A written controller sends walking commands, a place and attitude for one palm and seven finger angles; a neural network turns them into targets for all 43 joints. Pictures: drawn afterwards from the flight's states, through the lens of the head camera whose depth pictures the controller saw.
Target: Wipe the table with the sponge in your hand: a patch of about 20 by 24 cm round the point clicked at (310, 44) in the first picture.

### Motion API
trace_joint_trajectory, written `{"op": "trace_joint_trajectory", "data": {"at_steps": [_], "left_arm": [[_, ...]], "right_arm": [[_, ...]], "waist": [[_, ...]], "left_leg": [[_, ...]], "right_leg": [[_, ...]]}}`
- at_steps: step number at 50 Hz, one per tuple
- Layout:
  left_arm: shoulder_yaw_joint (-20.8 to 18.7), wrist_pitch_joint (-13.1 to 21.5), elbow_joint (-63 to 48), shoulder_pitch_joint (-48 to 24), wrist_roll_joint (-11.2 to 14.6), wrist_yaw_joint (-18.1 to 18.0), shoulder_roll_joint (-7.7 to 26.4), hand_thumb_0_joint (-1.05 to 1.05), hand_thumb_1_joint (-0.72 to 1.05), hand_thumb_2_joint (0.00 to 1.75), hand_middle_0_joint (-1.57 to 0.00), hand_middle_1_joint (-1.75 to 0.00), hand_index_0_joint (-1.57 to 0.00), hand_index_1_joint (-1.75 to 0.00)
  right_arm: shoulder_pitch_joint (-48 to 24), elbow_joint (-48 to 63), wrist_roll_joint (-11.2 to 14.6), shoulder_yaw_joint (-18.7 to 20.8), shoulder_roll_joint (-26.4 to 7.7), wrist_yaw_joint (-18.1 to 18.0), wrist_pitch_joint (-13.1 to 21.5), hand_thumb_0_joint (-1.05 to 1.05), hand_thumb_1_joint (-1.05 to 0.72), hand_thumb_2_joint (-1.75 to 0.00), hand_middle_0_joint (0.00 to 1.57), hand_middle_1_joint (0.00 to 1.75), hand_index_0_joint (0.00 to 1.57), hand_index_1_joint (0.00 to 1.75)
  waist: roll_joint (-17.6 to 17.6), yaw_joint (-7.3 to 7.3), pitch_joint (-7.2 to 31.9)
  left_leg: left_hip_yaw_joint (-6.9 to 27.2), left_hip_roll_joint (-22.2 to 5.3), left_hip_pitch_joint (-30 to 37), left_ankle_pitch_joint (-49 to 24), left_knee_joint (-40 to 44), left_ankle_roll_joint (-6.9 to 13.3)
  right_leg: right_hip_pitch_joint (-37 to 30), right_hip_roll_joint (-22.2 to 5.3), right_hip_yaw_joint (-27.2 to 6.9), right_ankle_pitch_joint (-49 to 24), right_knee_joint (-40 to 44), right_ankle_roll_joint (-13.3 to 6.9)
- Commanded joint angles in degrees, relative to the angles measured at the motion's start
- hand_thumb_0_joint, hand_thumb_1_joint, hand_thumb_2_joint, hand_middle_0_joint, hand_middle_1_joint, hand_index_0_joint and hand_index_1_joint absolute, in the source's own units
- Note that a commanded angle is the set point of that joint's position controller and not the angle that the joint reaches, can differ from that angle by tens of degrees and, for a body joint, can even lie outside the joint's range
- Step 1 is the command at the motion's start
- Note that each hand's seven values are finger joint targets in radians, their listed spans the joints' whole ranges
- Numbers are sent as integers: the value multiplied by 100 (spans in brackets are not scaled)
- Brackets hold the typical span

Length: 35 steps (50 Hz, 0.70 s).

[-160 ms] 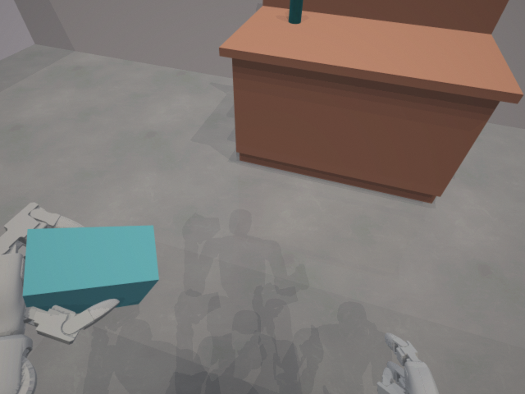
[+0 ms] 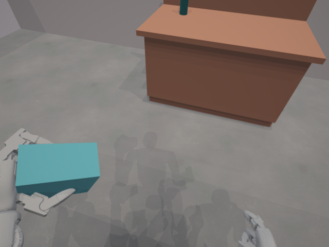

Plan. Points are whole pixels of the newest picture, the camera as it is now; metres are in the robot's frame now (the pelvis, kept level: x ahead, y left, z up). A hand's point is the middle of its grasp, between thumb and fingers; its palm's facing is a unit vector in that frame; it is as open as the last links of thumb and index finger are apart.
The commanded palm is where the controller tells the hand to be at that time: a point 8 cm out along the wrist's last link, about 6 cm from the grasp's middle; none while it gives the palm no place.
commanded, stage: stand and wait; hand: left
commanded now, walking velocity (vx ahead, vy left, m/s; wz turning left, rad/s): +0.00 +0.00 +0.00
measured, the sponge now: (70, 171) +0.23 +0.20 +0.13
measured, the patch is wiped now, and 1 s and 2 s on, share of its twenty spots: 0.00 0.00 0.00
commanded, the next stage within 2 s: look at it before walking up in 0.10 s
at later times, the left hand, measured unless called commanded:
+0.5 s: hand (44, 172) +0.21 +0.24 +0.15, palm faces +0.40 -0.83 -0.39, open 10.8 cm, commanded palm +0.16 +0.28 +0.18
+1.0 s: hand (55, 129) +0.30 +0.25 +0.17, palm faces +0.46 -0.78 -0.43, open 10.8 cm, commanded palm +0.24 +0.29 +0.18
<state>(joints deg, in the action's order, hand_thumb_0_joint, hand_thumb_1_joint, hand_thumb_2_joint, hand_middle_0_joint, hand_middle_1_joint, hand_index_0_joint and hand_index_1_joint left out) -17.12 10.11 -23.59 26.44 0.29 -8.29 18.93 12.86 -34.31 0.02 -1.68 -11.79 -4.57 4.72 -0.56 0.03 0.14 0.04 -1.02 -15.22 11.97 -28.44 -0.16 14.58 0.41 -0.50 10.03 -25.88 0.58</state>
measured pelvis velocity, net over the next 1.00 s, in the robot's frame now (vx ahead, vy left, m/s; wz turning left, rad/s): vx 0.11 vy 0.00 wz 0.09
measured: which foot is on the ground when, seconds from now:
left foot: down 0.00-1.00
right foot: down 0.00-0.78, up 0.80-1.00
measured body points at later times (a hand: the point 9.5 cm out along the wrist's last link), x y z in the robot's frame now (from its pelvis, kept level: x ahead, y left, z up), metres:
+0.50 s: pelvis +0.00 +0.00 +0.00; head -0.01 +0.00 +0.45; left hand +0.18 +0.28 +0.17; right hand +0.16 -0.23 -0.09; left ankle +0.04 +0.12 -0.74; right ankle +0.04 -0.13 -0.74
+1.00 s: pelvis +0.11 +0.00 +0.00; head +0.12 +0.00 +0.45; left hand +0.27 +0.29 +0.19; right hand +0.27 -0.20 -0.10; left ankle +0.05 +0.11 -0.74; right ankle +0.14 -0.12 -0.68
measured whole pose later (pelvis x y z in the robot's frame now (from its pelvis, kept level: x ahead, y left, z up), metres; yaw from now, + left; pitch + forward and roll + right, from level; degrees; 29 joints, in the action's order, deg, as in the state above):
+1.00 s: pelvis +0.11 +0.00 +0.00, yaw +5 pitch +0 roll -1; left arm -19.6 11.4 -28.7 28.0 0.2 -8.8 20.6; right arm 14.0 -36.4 -0.3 -1.8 -8.0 -3.1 6.6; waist -0.6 -0.5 -1.1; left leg -3.6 -3.2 -9.4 18.0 -27.3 -0.1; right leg 29.5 -4.1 6.3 22.2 -56.8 1.8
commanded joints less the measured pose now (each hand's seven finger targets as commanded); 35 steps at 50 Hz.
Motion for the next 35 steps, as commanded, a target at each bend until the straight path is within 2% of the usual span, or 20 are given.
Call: {"op": "trace_joint_trajectory", "data": {"at_steps": [1,2,3,9,17,18,20,22,23,25,26,27,28,29,30,31,32,33,34,35], "left_arm": [[-683,411,-1348,-532,33,-148,956,0,10,130,-120,-160,-120,-160],[-736,409,-1365,-542,35,-150,1015,0,10,130,-120,-160,-120,-160],[-688,411,-1336,-497,36,-151,964,0,10,130,-120,-160,-120,-160],[-694,422,-1391,-503,30,-156,972,0,10,130,-120,-160,-120,-160],[-750,414,-1363,-481,40,-153,1022,0,10,130,-120,-160,-120,-160],[-693,427,-1361,-474,41,-148,975,0,10,130,-120,-160,-120,-160],[-698,418,-1378,-487,45,-162,1005,0,10,130,-120,-160,-120,-160],[-738,363,-1454,-535,23,-191,1027,0,10,130,-120,-160,-120,-160],[-690,350,-1531,-557,-1,-210,979,0,10,130,-120,-160,-120,-160],[-773,333,-1507,-541,-10,-248,1019,0,10,130,-120,-160,-120,-160],[-795,361,-1533,-548,-5,-255,1008,0,10,130,-120,-160,-120,-160],[-859,368,-1507,-575,-13,-256,1063,0,10,130,-120,-160,-120,-160],[-764,366,-1353,-494,-17,-234,950,0,10,130,-120,-160,-120,-160],[-740,359,-1259,-476,-27,-213,926,0,10,130,-120,-160,-120,-160],[-698,371,-1326,-556,-40,-201,921,0,10,130,-120,-160,-120,-160],[-716,397,-1362,-642,-42,-203,982,0,10,130,-120,-160,-120,-160],[-786,406,-1371,-740,-34,-212,1088,0,10,130,-120,-160,-120,-160],[-748,436,-1421,-915,-32,-238,1133,0,10,130,-120,-160,-120,-160],[-794,482,-1457,-1010,-30,-271,1177,0,10,130,-120,-160,-120,-160],[-819,502,-1483,-960,-44,-289,1212,0,10,130,-120,-160,-120,-160]], "right_arm": [[-564,896,-10,279,-648,-46,285,0,-90,-90,20,30,20,30],[-592,898,-8,296,-665,-49,293,0,-90,-90,20,30,20,30],[-576,897,-1,278,-634,-44,292,0,-90,-90,20,30,20,30],[-566,888,1,292,-647,-41,316,0,-90,-90,20,30,20,30],[-570,871,2,306,-671,-39,328,0,-90,-90,20,30,20,30],[-544,850,-8,285,-645,-32,321,0,-90,-90,20,30,20,30],[-550,835,-18,325,-661,-39,296,0,-90,-90,20,30,20,30],[-558,864,-39,340,-702,-78,253,0,-90,-90,20,30,20,30],[-569,869,-50,314,-676,-101,236,0,-90,-90,20,30,20,30],[-534,818,-65,310,-679,-129,222,0,-90,-90,20,30,20,30],[-517,787,-69,317,-670,-137,230,0,-90,-90,20,30,20,30],[-509,758,-70,325,-687,-144,237,0,-90,-90,20,30,20,30],[-508,753,-66,324,-667,-138,222,0,-90,-90,20,30,20,30],[-497,750,-62,329,-661,-131,199,0,-90,-90,20,30,20,30],[-498,777,-64,330,-641,-121,192,0,-90,-90,20,30,20,30],[-485,762,-71,322,-613,-110,198,0,-90,-90,20,30,20,30],[-479,729,-70,318,-593,-88,220,0,-90,-90,20,30,20,30],[-506,707,-38,309,-545,-61,243,0,-90,-90,20,30,20,30],[-541,675,-50,311,-561,-45,265,0,-90,-90,20,30,20,30],[-527,659,-57,292,-538,-46,252,0,-90,-90,20,30,20,30]], "waist": [[-281,11,465],[-313,14,468],[-178,13,462],[-319,14,512],[-242,19,539],[-210,13,564],[-129,-17,564],[-219,-42,342],[-359,-66,197],[-448,-86,116],[-539,-86,225],[-555,-83,296],[-512,-71,209],[-463,-68,96],[-321,-70,-48],[96,-60,-114],[734,-42,-100],[1191,-39,-12],[1038,-8,70],[844,-1,19]], "left_leg": [[199,-292,-381,462,750,112],[186,-277,-352,456,739,104],[201,-288,-351,427,708,113],[178,-313,-309,378,723,115],[171,-295,-320,326,702,100],[204,-316,-348,470,674,131],[225,-316,-392,1345,564,244],[441,-355,-607,2330,606,346],[597,-430,-713,2508,642,421],[976,-620,-722,2372,674,565],[1115,-716,-645,2099,636,624],[1177,-756,-640,2021,600,644],[1149,-736,-843,2203,565,629],[982,-617,-1137,2524,426,573],[747,-433,-1392,2528,121,493],[438,-227,-1691,2299,-353,397],[71,-32,-1955,1850,-1047,295],[-273,59,-1928,1380,-1741,182],[-267,-64,-1780,1465,-1771,134],[-278,-182,-1364,1468,-1406,141]], "right_leg": [[-473,-210,-317,211,446,-52],[-439,-208,-326,221,480,-58],[-443,-229,-332,217,476,-57],[-457,-207,-315,174,417,-48],[-471,-201,-309,102,408,-47],[-500,-265,-301,253,366,-55],[-287,-366,-403,1206,326,-136],[58,-411,-415,2310,269,-221],[176,-397,-377,2409,139,-244],[227,-332,-207,2075,-239,-253],[138,-317,-104,1822,-412,-244],[101,-320,-12,1794,-517,-214],[34,-346,-55,1975,-451,-219],[-12,-450,-224,2354,-257,-280],[-47,-630,-549,2636,-9,-418],[-222,-935,-1020,2867,286,-602],[-527,-1343,-1572,2871,618,-801],[-718,-1868,-2126,2514,827,-1042],[-727,-2111,-2136,2252,814,-1229],[-416,-2059,-1817,2083,685,-1212]]}}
